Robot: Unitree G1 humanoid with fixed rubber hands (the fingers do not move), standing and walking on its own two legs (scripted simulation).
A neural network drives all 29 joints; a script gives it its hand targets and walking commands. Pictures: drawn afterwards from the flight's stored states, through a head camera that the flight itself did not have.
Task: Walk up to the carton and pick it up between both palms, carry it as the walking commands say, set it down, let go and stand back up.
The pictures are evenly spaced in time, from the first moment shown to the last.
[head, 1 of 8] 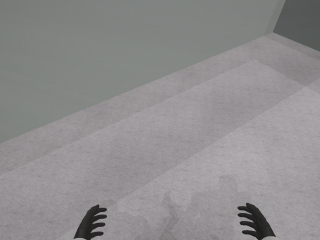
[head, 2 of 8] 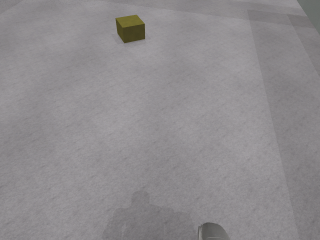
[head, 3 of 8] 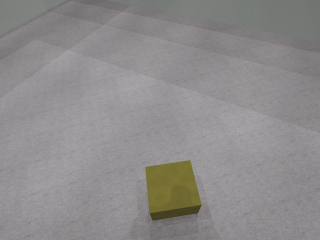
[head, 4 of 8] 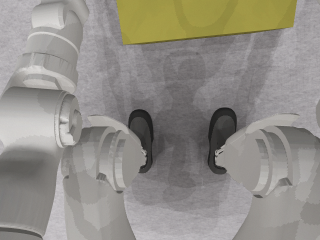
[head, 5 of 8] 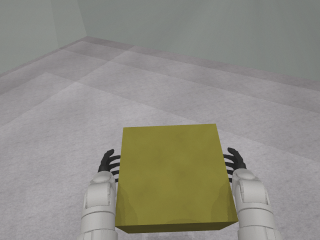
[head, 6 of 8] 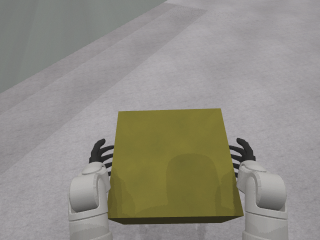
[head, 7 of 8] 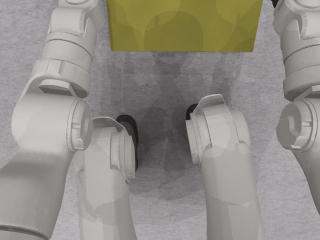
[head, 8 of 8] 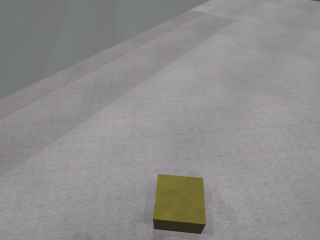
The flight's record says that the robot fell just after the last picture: no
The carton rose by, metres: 0.68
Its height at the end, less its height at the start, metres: +0.00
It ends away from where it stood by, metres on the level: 0.45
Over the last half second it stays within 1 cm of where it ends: yes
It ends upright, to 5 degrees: yes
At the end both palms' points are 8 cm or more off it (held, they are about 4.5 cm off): yes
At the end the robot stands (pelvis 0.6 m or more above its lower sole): yes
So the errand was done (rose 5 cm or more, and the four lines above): yes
